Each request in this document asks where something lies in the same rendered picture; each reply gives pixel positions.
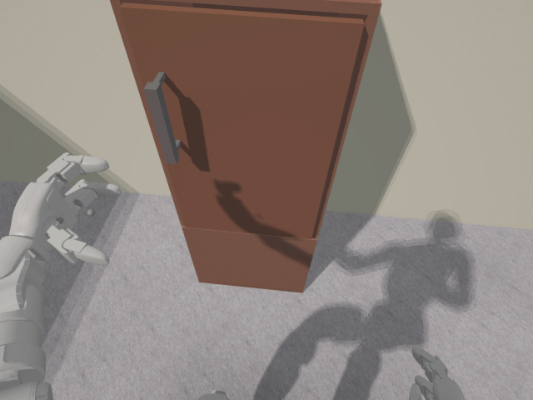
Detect left robot forearm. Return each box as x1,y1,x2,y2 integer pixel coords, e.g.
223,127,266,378
0,236,52,391

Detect cupboard door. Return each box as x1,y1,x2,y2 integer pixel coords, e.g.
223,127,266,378
119,2,364,239

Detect left robot hand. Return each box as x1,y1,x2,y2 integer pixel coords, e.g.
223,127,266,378
9,152,122,265

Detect handle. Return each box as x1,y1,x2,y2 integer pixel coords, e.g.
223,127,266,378
143,72,181,164

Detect right robot hand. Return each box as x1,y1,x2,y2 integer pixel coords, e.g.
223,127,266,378
409,346,465,400

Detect robot left upper arm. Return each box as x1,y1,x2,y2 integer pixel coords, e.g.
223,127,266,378
0,381,53,400

